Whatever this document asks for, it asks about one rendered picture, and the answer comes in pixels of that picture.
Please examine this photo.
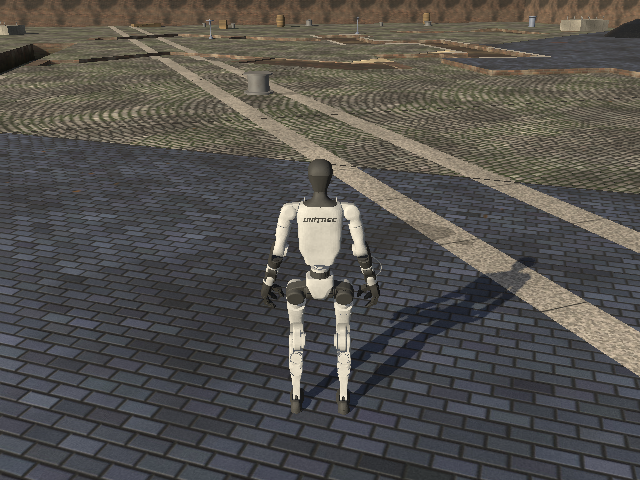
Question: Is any robot torso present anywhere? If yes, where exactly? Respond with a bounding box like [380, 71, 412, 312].
[296, 197, 344, 300]

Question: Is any robot right upper arm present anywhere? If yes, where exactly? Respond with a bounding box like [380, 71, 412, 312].
[341, 202, 368, 257]

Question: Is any right robot forearm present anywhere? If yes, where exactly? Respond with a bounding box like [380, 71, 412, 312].
[357, 241, 377, 286]

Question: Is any robot right hand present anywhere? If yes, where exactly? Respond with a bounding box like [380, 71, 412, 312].
[357, 282, 380, 308]

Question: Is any robot right shin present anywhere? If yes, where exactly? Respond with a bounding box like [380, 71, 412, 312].
[337, 333, 351, 401]

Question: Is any robot left upper arm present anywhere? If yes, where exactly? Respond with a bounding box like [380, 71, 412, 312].
[272, 202, 299, 257]

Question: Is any robot left hand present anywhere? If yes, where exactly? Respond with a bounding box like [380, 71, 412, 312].
[261, 282, 284, 308]

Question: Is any left robot forearm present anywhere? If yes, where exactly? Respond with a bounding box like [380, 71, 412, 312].
[263, 241, 283, 286]

